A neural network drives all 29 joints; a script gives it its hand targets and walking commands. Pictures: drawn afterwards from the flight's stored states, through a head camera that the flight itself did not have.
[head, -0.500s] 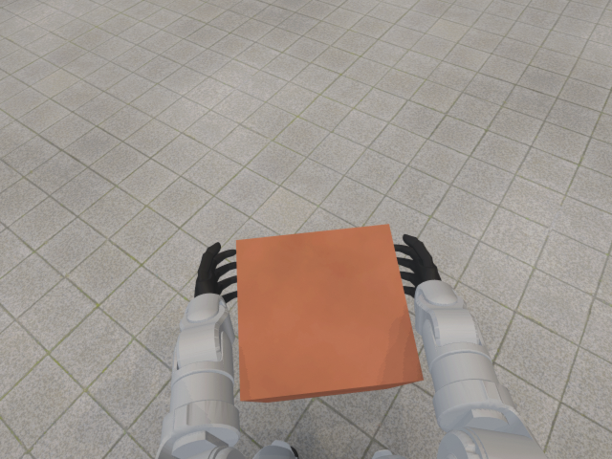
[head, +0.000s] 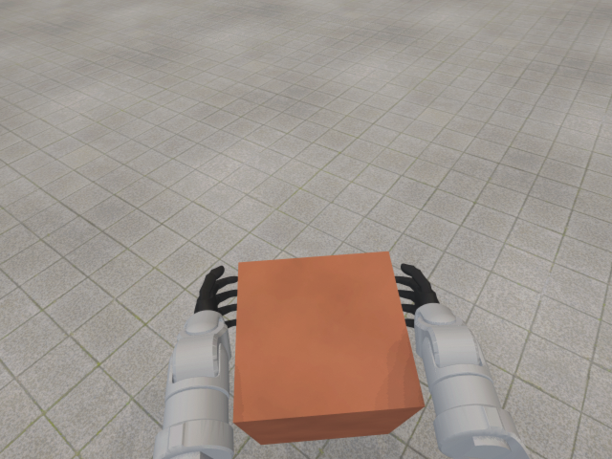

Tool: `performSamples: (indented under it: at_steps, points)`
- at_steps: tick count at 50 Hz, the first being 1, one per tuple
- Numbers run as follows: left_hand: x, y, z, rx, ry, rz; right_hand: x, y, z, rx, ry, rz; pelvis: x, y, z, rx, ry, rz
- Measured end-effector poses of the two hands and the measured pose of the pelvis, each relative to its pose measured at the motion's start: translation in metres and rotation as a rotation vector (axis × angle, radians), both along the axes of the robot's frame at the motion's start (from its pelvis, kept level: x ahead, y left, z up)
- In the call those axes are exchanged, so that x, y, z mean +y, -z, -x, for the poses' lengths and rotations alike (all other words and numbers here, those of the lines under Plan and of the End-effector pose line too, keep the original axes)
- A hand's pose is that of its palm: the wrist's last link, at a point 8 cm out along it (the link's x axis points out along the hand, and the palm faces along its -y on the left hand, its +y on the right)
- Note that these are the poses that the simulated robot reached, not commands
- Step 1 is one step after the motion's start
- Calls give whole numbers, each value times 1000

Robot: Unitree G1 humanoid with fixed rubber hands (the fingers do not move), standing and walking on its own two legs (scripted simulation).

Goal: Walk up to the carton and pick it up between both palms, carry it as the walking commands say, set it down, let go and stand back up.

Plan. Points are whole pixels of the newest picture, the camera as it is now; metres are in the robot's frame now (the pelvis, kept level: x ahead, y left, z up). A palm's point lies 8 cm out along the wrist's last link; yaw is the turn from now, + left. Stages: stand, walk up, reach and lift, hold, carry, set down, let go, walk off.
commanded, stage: reach and lift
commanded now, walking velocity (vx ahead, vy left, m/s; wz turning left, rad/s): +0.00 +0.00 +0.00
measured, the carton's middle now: (319, 355) +0.29 +0.03 -0.06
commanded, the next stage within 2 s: hold in 1.54 s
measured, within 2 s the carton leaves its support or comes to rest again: neither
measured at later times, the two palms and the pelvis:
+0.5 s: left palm (213, 315) +0.28 +0.17 +0.05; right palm (440, 317) +0.29 -0.13 +0.05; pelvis +0.00 +0.00 +0.00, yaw +0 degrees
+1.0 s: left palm (222, 305) +0.30 +0.16 +0.05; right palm (449, 320) +0.29 -0.14 +0.05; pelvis +0.00 +0.01 +0.00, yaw +0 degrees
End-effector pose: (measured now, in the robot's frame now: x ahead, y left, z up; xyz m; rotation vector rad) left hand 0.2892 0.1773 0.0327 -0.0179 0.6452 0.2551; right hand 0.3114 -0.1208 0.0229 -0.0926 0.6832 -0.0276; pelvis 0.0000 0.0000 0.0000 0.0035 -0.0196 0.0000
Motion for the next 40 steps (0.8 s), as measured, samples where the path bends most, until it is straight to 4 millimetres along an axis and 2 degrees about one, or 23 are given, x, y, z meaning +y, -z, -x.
performSamples:
  at_steps: [12, 26, 40]
  points:
    - [1, -22, 9, -12, -8, 3, 2, -23, 7, -10, -1, -1, -3, -2, -2, -85, -5, 0]
    - [-12, -21, 5, 9, 54, -5, -12, -23, 19, 9, 59, -4, 0, -2, 3, -96, -6, 4]
    - [-20, -23, -7, 8, 106, -7, -21, -26, 22, 5, 114, -6, 7, -3, 2, -88, 0, 6]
